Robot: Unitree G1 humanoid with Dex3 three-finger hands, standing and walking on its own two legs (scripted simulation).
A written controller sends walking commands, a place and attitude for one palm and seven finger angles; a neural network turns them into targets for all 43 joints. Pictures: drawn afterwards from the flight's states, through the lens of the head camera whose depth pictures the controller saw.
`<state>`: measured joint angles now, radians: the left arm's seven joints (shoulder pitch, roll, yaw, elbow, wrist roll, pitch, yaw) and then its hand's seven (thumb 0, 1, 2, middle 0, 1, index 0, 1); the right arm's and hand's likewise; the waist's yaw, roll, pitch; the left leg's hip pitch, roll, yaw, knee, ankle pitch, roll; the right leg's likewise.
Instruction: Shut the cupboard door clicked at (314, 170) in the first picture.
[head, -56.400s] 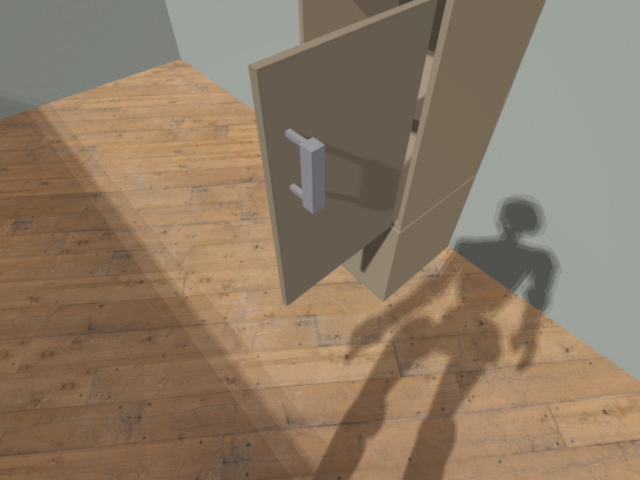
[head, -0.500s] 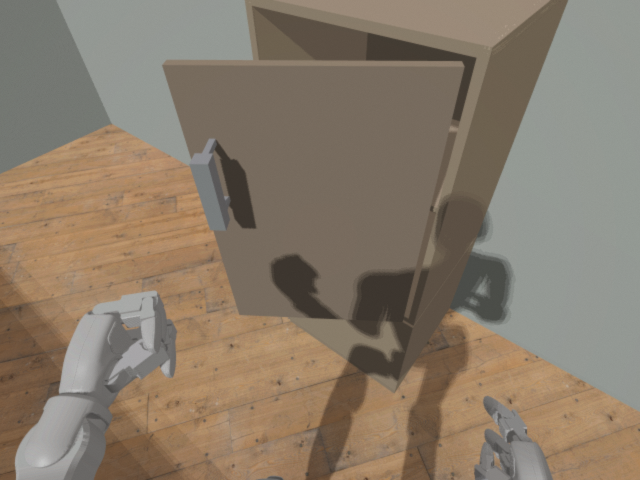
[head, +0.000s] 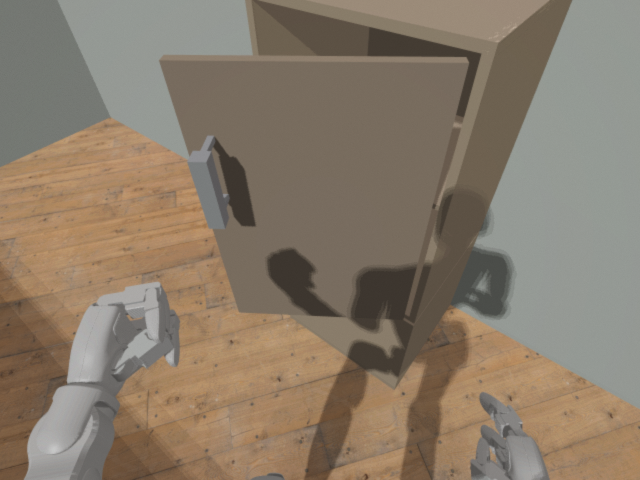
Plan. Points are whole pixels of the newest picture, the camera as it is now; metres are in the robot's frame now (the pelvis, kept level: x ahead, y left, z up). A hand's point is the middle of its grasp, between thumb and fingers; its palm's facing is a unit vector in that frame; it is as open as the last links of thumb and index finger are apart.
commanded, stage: bring the fist close to the handle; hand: left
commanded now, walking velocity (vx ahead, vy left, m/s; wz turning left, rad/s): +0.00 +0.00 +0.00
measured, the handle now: (214, 182) +0.50 +0.21 +0.11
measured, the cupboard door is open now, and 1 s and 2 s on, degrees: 34 34 27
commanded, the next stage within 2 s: push the door shut along its arc in 1.26 s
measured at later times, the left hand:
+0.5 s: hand (198, 267) +0.33 +0.18 +0.11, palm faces +0.03 -1.00 -0.02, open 3.1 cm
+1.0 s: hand (223, 224) +0.40 +0.17 +0.12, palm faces +0.03 -1.00 -0.02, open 3.1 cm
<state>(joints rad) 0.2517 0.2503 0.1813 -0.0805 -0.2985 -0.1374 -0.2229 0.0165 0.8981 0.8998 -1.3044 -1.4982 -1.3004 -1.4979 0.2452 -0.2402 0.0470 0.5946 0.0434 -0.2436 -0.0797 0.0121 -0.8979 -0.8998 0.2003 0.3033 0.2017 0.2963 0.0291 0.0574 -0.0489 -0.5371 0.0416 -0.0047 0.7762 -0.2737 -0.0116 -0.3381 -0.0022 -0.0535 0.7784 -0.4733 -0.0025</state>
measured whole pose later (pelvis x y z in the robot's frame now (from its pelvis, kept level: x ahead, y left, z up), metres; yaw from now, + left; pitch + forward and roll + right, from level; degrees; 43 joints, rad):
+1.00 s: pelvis +0.01 +0.00 +0.00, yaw -2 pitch +5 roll -1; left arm -0.42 0.28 0.24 0.61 -0.19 -0.19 -0.14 0.02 0.90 0.90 -1.30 -1.50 -1.30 -1.50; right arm 0.30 -0.25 0.02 0.67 0.03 -0.09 -0.05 0.01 -0.90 -0.90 0.20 0.30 0.20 0.30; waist -0.04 0.04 -0.06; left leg -0.57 0.06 0.04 0.74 -0.26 -0.01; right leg -0.40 0.01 -0.01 0.76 -0.45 0.00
